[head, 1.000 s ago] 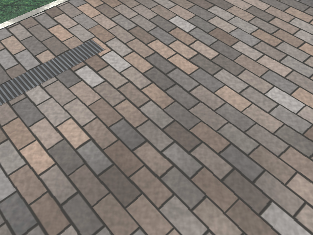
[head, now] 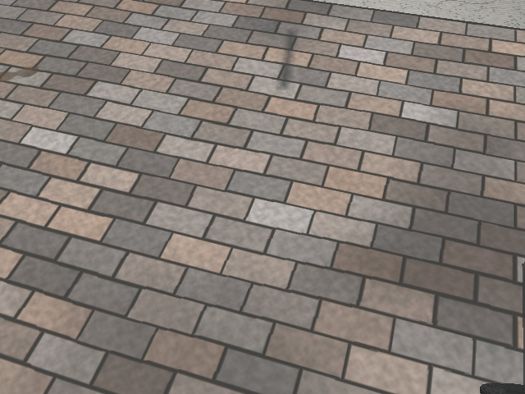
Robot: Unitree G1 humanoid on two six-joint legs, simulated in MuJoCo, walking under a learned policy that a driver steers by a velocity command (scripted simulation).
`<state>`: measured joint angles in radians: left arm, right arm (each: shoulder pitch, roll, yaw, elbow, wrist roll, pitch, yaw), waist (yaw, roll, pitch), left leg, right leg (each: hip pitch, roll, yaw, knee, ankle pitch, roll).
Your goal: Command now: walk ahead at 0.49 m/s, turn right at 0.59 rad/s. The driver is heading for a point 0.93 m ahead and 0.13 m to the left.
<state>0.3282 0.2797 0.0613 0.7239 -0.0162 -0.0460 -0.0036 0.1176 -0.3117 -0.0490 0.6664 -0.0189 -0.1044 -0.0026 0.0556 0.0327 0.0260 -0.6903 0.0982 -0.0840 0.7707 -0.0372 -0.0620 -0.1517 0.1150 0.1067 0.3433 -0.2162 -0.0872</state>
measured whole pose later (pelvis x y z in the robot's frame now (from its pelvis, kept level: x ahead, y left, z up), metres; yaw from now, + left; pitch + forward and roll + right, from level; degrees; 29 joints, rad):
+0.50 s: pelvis +0.28 +0.03 +0.00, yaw -2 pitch +1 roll +1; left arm 0.09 0.28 0.03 0.67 0.00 -0.09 -0.02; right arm 0.41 -0.28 -0.05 0.78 0.02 -0.06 0.00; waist -0.10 -0.03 0.03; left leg -0.15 -0.07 -0.10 0.33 -0.21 0.04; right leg -0.56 -0.04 0.09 0.64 -0.10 0.03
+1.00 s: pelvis +0.53 +0.01 -0.01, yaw +16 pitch +1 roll -2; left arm 0.35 0.30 0.07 0.85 0.00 -0.08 0.00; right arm 0.12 -0.30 -0.06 0.62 0.02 -0.03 0.04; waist 0.10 0.05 0.03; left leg -0.67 0.09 -0.02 0.73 -0.01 0.01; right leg 0.04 0.01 -0.18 0.24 -0.30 0.00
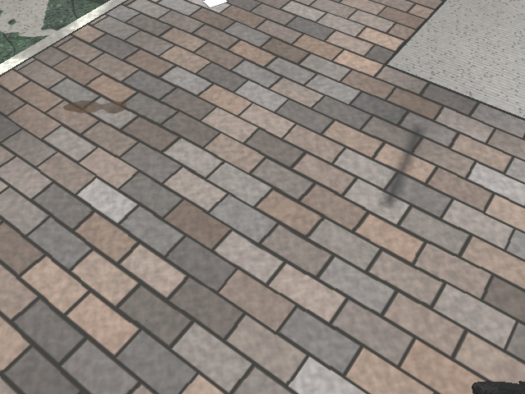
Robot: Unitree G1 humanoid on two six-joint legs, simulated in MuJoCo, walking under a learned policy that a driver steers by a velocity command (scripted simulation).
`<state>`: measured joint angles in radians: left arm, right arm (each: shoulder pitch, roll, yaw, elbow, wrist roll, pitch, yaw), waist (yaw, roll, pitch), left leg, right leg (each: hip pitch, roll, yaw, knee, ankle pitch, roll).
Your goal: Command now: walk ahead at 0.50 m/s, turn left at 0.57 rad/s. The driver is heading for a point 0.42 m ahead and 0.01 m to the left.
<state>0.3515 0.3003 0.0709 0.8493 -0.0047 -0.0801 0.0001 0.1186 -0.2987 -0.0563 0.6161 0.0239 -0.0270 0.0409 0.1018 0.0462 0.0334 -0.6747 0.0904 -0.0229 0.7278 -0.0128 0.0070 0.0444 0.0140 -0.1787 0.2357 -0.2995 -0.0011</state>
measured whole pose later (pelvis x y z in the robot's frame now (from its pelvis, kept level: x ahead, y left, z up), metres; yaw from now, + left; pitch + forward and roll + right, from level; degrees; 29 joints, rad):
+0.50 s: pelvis +0.27 +0.05 +0.01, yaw +8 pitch +1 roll +2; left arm 0.12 0.29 0.03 0.76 0.00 -0.08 -0.02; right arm 0.29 -0.27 -0.04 0.75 -0.01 -0.06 0.00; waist -0.05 -0.05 0.04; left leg -0.05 -0.10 0.01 0.28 -0.24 0.07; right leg -0.64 -0.09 0.04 0.62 0.12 0.03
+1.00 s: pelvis +0.41 +0.05 +0.00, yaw +8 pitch -1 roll -1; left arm 0.13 0.22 0.02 0.87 0.02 0.00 0.00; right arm 0.28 -0.24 -0.04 0.88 -0.02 0.01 -0.03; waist 0.00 -0.02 0.02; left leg -0.24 0.03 -0.02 0.55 -0.31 -0.03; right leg -0.32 0.01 -0.03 0.49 -0.16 -0.01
